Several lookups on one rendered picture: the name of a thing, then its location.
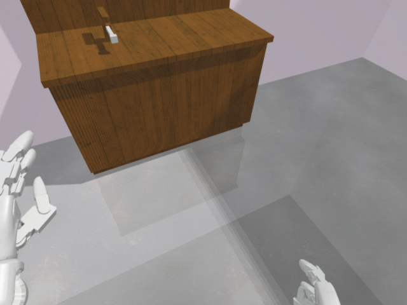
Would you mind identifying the robot right hand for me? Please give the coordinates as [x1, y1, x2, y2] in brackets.
[293, 259, 341, 305]

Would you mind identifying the robot left hand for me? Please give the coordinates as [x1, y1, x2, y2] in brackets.
[0, 130, 57, 261]

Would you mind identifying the tap lever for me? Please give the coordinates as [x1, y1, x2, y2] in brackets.
[106, 26, 118, 44]

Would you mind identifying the left robot forearm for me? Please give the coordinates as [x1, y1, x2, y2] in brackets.
[0, 259, 29, 305]

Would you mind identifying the counter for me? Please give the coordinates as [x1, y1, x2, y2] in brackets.
[20, 0, 274, 175]

